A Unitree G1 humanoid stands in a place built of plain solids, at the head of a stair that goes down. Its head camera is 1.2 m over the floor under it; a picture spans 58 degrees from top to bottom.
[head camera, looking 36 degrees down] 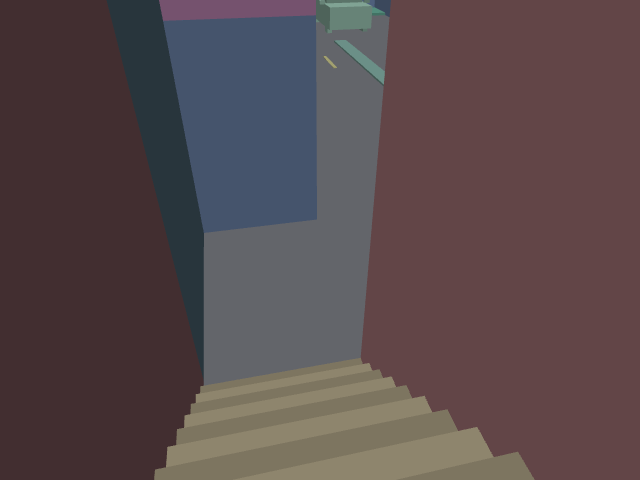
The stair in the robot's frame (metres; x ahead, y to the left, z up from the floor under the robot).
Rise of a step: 0.20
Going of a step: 0.22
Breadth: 1.43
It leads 12 degrees to the left of straight ahead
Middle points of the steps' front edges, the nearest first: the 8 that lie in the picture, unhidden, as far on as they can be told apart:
0.91 0.00 -0.60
1.13 0.05 -0.80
1.35 0.10 -1.00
1.56 0.14 -1.20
1.78 0.19 -1.40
1.99 0.24 -1.60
2.21 0.28 -1.80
2.42 0.33 -2.00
